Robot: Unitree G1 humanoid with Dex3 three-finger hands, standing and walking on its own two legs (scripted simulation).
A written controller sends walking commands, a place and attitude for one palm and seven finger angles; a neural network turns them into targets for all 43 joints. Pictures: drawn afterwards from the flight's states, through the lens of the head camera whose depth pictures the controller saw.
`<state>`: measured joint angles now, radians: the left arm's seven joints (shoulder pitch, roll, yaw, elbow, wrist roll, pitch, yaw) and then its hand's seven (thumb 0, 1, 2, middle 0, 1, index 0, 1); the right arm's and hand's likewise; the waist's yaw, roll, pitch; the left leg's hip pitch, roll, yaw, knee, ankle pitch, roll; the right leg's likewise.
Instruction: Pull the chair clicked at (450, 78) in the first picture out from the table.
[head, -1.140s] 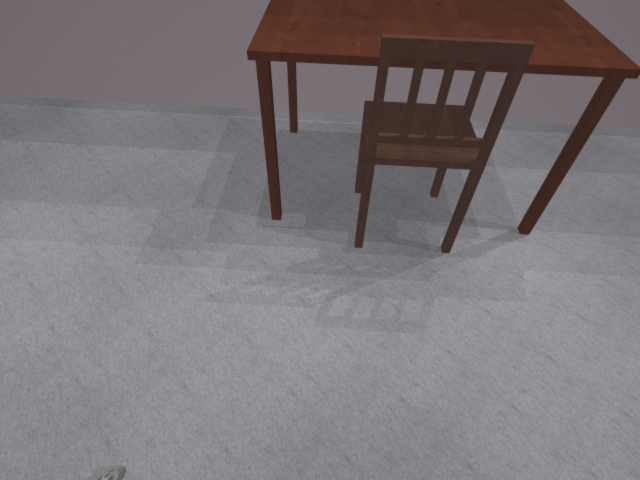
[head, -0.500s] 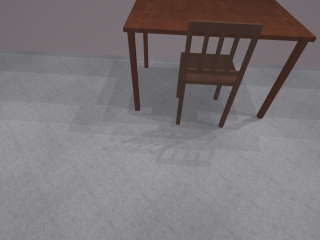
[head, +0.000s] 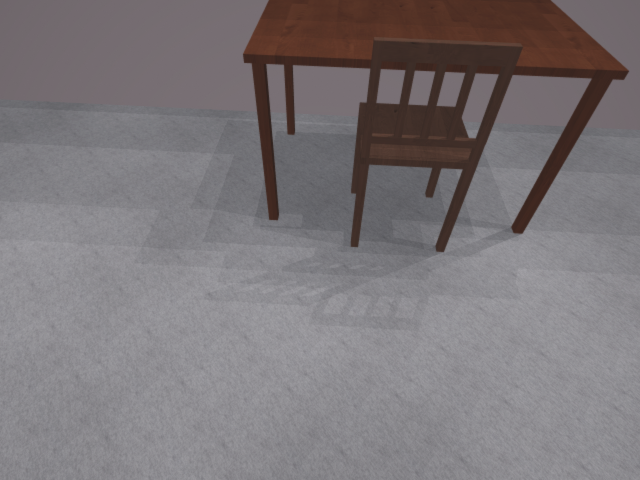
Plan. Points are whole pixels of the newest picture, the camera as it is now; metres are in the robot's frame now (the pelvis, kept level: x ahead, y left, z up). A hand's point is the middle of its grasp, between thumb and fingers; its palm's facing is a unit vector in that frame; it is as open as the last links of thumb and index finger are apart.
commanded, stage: look at it before walking up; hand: left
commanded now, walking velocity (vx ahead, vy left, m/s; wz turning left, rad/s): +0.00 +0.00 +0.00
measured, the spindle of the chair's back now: (432, 102) +1.18 -0.28 -0.10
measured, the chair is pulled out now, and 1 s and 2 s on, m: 0.00 0.00 0.00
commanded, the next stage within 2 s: walk to a spot facing it in 0.50 s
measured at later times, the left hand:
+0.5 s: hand out of the picture +0.08 +0.24 -0.16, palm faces -0.02 -0.94 -0.34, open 7.4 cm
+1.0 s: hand out of the picture +0.07 +0.19 -0.18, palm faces -0.14 -0.95 -0.28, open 7.4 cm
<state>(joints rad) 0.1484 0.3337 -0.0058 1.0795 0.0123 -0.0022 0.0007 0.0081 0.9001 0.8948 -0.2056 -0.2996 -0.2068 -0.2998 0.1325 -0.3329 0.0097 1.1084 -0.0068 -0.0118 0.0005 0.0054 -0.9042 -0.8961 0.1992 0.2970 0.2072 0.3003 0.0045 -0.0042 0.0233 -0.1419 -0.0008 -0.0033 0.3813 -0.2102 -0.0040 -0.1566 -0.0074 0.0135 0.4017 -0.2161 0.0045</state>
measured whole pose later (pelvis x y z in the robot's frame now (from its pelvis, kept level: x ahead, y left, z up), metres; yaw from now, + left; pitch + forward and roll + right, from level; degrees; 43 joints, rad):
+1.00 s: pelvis -0.01 -0.02 -0.03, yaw -11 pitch -1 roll +2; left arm 0.25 0.24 0.04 0.94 0.02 0.05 -0.02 0.01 0.90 0.90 -0.20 -0.30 -0.20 -0.30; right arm 0.17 -0.24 -0.03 0.97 -0.01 0.03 -0.01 0.00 -0.90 -0.90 0.20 0.30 0.21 0.30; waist 0.03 0.01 0.08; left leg -0.26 0.09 0.16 0.67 -0.37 -0.03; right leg -0.33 0.02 0.00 0.71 -0.36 -0.01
